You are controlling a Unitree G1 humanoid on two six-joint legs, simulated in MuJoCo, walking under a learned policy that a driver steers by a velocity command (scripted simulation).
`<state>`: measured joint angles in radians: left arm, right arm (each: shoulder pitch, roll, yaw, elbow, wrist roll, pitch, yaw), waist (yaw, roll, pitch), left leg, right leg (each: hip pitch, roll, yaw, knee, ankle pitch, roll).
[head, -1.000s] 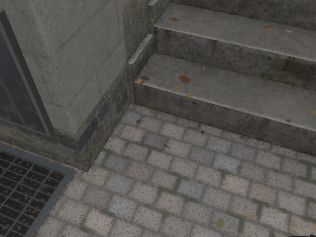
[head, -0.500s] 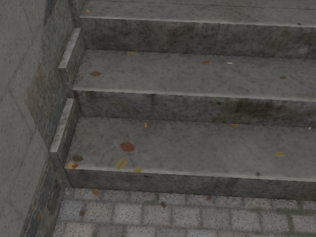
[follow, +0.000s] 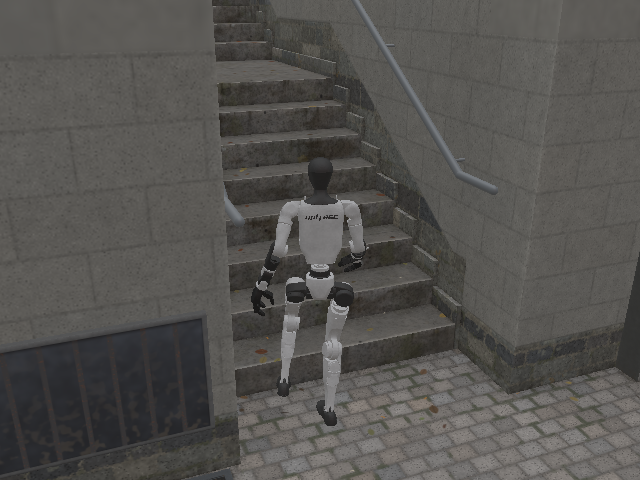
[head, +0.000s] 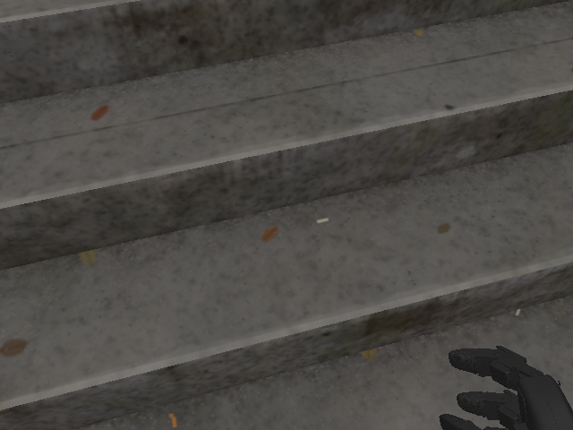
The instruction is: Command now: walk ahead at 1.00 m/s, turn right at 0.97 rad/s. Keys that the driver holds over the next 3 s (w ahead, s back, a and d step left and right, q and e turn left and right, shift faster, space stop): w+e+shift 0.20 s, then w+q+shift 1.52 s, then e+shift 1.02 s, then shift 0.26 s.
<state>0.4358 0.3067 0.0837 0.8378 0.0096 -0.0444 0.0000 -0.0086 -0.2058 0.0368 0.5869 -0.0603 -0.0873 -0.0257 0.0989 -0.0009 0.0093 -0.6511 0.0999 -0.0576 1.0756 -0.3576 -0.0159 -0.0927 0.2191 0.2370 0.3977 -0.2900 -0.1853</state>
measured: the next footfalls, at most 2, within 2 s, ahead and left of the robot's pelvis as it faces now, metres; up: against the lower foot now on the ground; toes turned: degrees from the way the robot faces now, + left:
left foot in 0.08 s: +0.05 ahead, +0.18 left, +0.00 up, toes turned -4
right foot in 0.32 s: +0.40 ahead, -0.08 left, +0.17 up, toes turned -14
